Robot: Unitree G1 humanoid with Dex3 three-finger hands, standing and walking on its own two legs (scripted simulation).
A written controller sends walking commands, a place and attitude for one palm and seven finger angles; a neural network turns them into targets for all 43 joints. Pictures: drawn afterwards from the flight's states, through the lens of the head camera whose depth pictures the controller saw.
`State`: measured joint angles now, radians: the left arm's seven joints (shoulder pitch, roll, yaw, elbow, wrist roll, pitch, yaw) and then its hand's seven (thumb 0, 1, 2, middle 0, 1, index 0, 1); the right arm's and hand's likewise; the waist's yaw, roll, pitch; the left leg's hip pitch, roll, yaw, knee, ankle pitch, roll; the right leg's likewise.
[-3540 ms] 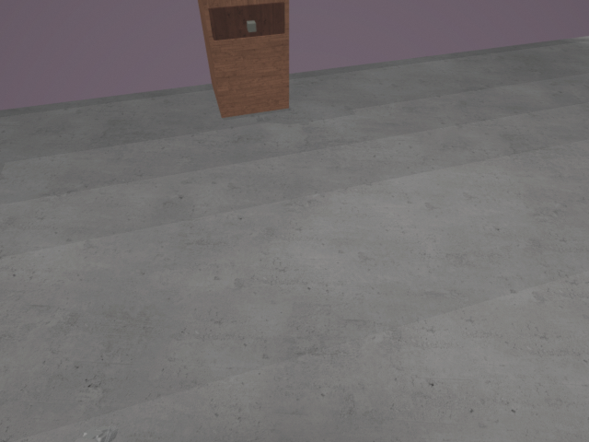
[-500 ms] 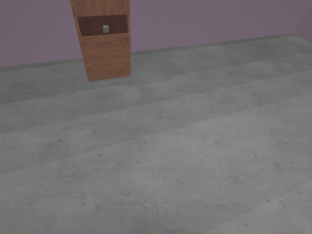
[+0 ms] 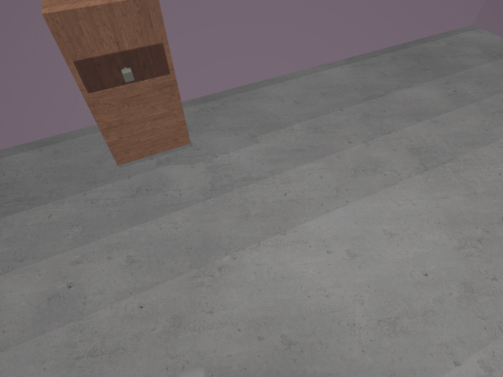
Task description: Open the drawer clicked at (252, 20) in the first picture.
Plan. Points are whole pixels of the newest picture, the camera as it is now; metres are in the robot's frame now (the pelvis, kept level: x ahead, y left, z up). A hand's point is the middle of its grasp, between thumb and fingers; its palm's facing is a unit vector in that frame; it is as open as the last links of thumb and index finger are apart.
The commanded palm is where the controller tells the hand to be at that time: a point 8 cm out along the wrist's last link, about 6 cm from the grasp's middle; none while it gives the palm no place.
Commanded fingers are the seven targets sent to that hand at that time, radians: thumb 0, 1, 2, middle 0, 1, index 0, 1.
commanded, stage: walk to a spot facing it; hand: left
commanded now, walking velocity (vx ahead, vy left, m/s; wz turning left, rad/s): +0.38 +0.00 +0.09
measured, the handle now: (127, 72) +1.35 +0.60 -0.22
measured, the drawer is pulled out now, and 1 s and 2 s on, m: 0.00 0.00 0.00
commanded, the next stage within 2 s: turn to face it in 1.42 s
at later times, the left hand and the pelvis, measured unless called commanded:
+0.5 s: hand (132, 375) +0.16 +0.23 -0.18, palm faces +0.10 -0.98 -0.14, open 7.4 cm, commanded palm none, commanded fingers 0.00 0.90 0.90 -0.20 -0.30 -0.20 -0.30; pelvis +0.21 +0.06 +0.01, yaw +1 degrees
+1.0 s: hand (188, 211) +0.52 +0.18 -0.15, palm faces +0.04 -0.98 -0.22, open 7.2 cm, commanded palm none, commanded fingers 0.00 0.90 0.90 -0.20 -0.30 -0.20 -0.30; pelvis +0.42 +0.00 +0.00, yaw +0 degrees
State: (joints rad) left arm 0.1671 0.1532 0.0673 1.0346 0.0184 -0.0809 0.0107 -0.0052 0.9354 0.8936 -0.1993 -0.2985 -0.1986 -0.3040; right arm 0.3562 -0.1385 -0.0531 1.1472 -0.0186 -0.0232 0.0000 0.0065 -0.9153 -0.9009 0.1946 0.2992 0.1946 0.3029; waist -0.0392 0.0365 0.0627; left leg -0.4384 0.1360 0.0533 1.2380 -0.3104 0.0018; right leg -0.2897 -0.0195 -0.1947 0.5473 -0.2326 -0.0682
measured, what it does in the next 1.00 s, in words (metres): walks ahead: left foot, then right foot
